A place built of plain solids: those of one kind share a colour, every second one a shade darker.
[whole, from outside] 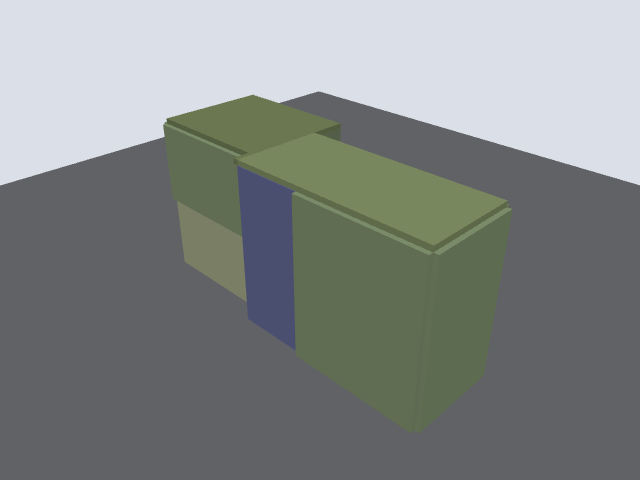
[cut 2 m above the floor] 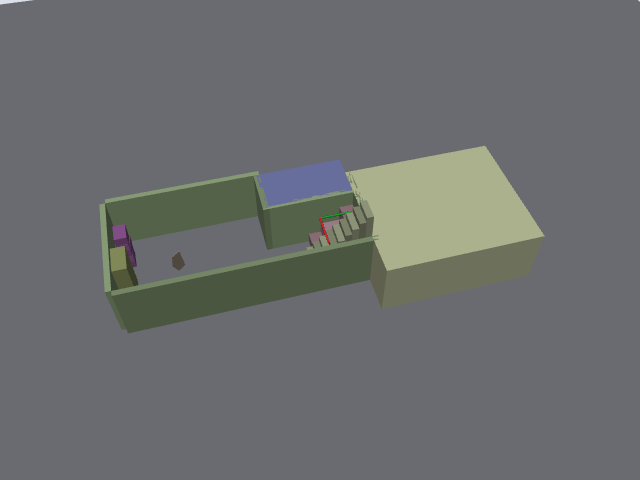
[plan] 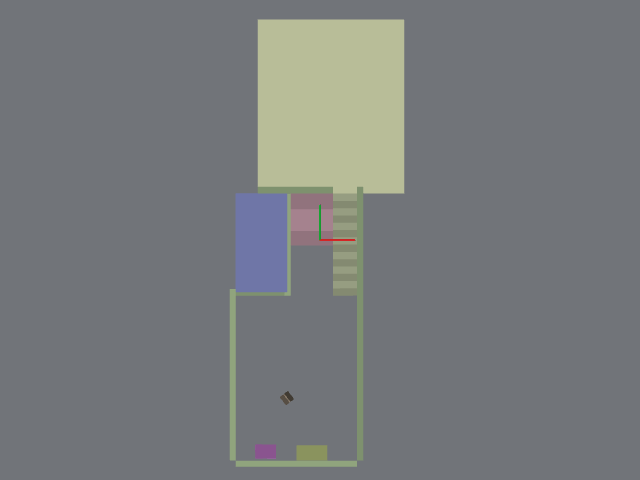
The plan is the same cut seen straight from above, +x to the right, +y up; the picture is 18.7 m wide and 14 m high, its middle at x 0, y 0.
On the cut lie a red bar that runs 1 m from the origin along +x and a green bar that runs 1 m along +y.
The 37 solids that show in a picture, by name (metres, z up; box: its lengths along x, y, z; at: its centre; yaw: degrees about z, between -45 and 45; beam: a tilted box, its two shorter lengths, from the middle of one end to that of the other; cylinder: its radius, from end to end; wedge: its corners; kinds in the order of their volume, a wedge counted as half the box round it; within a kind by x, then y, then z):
{
 "floor_1": {"box": [4.27, 5.08, 3.4], "at": [0.32, 3.89, 1.4]},
 "wall_1": {"box": [0.18, 5.01, 6.28], "at": [-2.55, -3.93, 3.09]},
 "wall_2": {"box": [0.18, 4.88, 3.13], "at": [-1.9, 3.99, 4.66]},
 "wall_3": {"box": [1.6, 0.2, 6.28], "at": [-1.66, -1.53, 3.09]},
 "wall_4": {"box": [0.18, 2.98, 6.28], "at": [-0.94, -0.14, 3.09]},
 "wall_5": {"box": [2.19, 0.2, 6.28], "at": [-0.72, 1.45, 3.09]},
 "wall_6": {"box": [3.54, 0.18, 6.28], "at": [-0.69, -6.53, 3.09]},
 "wall_7": {"box": [0.18, 7.99, 6.28], "at": [1.17, -2.44, 3.09]},
 "wall_8": {"box": [1.38, 0.2, 3.13], "at": [1.77, 1.45, 4.66]},
 "fill_1": {"box": [1.51, 2.89, 6.27], "at": [-1.71, -0.08, 3.08]},
 "roof_1": {"box": [3.54, 7.79, 0.2], "at": [-0.69, -2.54, 6.33]},
 "roof_2": {"box": [4.91, 0.2, 0.2], "at": [0.0, 1.45, 6.33]},
 "roof_3": {"box": [4.27, 4.88, 0.2], "at": [0.32, 3.99, 6.33]},
 "mass_1": {"box": [1.24, 0.43, 0.44], "at": [-0.24, 0.05, 0.17]},
 "mass_2": {"box": [1.24, 0.64, 0.85], "at": [-0.24, 0.58, 0.38]},
 "mass_3": {"box": [1.24, 0.47, 1.47], "at": [-0.24, 1.13, 0.69]},
 "tread_1": {"wedge": [[0.38, -1.62, -0.05], [0.38, -1.62, 0.21], [0.38, -1.41, -0.05], [0.38, -1.41, 0.21], [1.08, -1.62, -0.05], [1.08, -1.62, 0.21], [1.08, -1.41, -0.05], [1.08, -1.41, 0.2]]},
 "tread_2": {"wedge": [[0.38, -1.41, -0.05], [0.38, -1.41, 0.41], [0.38, -1.2, -0.05], [0.38, -1.2, 0.41], [1.08, -1.41, -0.05], [1.08, -1.41, 0.41], [1.08, -1.2, -0.05], [1.08, -1.2, 0.41]]},
 "tread_3": {"wedge": [[0.38, -1.2, -0.05], [0.38, -1.2, 0.62], [0.38, -0.98, -0.05], [0.38, -0.98, 0.62], [1.08, -1.2, -0.05], [1.08, -1.2, 0.62], [1.08, -0.98, -0.05], [1.08, -0.98, 0.62]]},
 "tread_4": {"wedge": [[0.38, -0.98, -0.05], [0.38, -0.98, 0.83], [0.38, -0.77, -0.05], [0.38, -0.77, 0.82], [1.08, -0.98, -0.05], [1.08, -0.98, 0.83], [1.08, -0.77, -0.05], [1.08, -0.77, 0.82]]},
 "tread_5": {"wedge": [[0.38, -0.77, -0.05], [0.38, -0.77, 1.03], [0.38, -0.56, -0.05], [0.38, -0.56, 1.03], [1.08, -0.77, -0.05], [1.08, -0.77, 1.03], [1.08, -0.56, -0.05], [1.08, -0.56, 1.03]]},
 "tread_6": {"wedge": [[0.38, -0.56, -0.05], [0.38, -0.56, 1.24], [0.38, -0.35, -0.05], [0.38, -0.35, 1.24], [1.08, -0.56, -0.05], [1.08, -0.56, 1.24], [1.08, -0.35, -0.05], [1.08, -0.35, 1.24]]},
 "tread_7": {"wedge": [[0.38, -0.35, -0.05], [0.38, -0.35, 1.45], [0.38, -0.13, -0.05], [0.38, -0.13, 1.44], [1.08, -0.35, -0.05], [1.08, -0.35, 1.45], [1.08, -0.13, -0.05], [1.08, -0.13, 1.44]]},
 "tread_8": {"wedge": [[0.38, -0.13, -0.05], [0.38, -0.13, 1.65], [0.38, 0.08, -0.05], [0.38, 0.08, 1.65], [1.08, -0.13, -0.05], [1.08, -0.13, 1.65], [1.08, 0.08, -0.05], [1.08, 0.08, 1.65]]},
 "tread_9": {"wedge": [[0.38, 0.08, -0.05], [0.38, 0.08, 1.86], [0.38, 0.29, -0.05], [0.38, 0.29, 1.86], [1.08, 0.08, -0.05], [1.08, 0.08, 1.86], [1.08, 0.29, -0.05], [1.08, 0.29, 1.86]]},
 "tread_10": {"wedge": [[0.38, 0.29, -0.05], [0.38, 0.29, 2.06], [0.38, 0.51, -0.05], [0.38, 0.51, 2.06], [1.08, 0.29, -0.05], [1.08, 0.29, 2.07], [1.08, 0.51, -0.05], [1.08, 0.51, 2.06]]},
 "tread_11": {"wedge": [[0.38, 0.5, -0.05], [0.38, 0.5, 2.27], [0.38, 0.72, -0.05], [0.38, 0.72, 2.27], [1.08, 0.5, -0.05], [1.08, 0.5, 2.27], [1.08, 0.72, -0.05], [1.08, 0.72, 2.27]]},
 "tread_12": {"wedge": [[0.38, 0.71, -0.05], [0.38, 0.71, 2.48], [0.38, 0.93, -0.05], [0.38, 0.93, 2.48], [1.08, 0.71, -0.05], [1.08, 0.71, 2.48], [1.08, 0.93, -0.05], [1.08, 0.93, 2.48]]},
 "tread_13": {"wedge": [[0.38, 0.93, -0.05], [0.38, 0.93, 2.68], [0.38, 1.14, -0.05], [0.38, 1.14, 2.68], [1.08, 0.93, -0.05], [1.08, 0.93, 2.68], [1.08, 1.14, -0.05], [1.08, 1.14, 2.68]]},
 "tread_14": {"wedge": [[0.38, 1.14, -0.05], [0.38, 1.14, 2.89], [0.38, 1.36, -0.05], [0.38, 1.36, 2.89], [1.08, 1.14, -0.05], [1.08, 1.14, 2.89], [1.08, 1.36, -0.05], [1.08, 1.36, 2.89]]},
 "lockers_1": {"box": [0.9, 0.45, 1.85], "at": [-0.24, -6.21, 0.88]},
 "crate_1": {"box": [0.6, 0.4, 0.35], "at": [-1.59, -6.18, 0.12], "yaw": 1.0},
 "crate_2": {"box": [0.6, 0.4, 0.3], "at": [-1.59, -6.17, 0.45], "yaw": 1.0},
 "crate_3": {"box": [0.6, 0.4, 0.3], "at": [-1.59, -6.17, 0.75], "yaw": -2.4},
 "crate_4": {"box": [0.6, 0.4, 0.3], "at": [-1.58, -6.18, 1.05], "yaw": -0.9},
 "crate_5": {"box": [0.6, 0.4, 0.3], "at": [-1.58, -6.16, 1.35], "yaw": 0.9},
 "sign_1": {"wedge": [[-1.18, -4.59, 0.0], [-1.07, -4.5, 0.62], [-1.05, -4.48, 0.62], [-0.99, -4.82, 0.0], [-0.94, -4.4, 0.0], [-0.88, -4.74, 0.62], [-0.86, -4.72, 0.62], [-0.75, -4.64, 0.0]]}
}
